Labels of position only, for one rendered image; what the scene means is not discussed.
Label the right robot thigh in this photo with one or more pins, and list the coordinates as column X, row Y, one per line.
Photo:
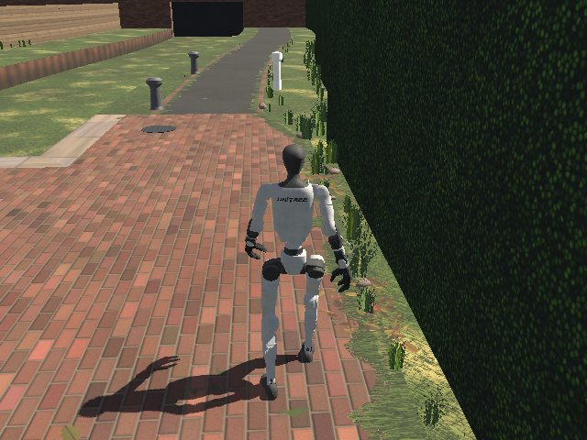
column 315, row 267

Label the right robot forearm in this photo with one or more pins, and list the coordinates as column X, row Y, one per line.
column 338, row 249

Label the left robot upper arm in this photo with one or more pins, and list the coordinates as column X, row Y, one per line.
column 264, row 193

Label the robot right shin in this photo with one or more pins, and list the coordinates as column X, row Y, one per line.
column 310, row 324

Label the left robot hand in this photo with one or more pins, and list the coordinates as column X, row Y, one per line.
column 257, row 246

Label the left robot forearm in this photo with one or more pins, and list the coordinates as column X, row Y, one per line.
column 251, row 236

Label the right robot hand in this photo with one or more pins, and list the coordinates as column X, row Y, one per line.
column 346, row 278

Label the right robot upper arm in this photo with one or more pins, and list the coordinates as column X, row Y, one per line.
column 322, row 194

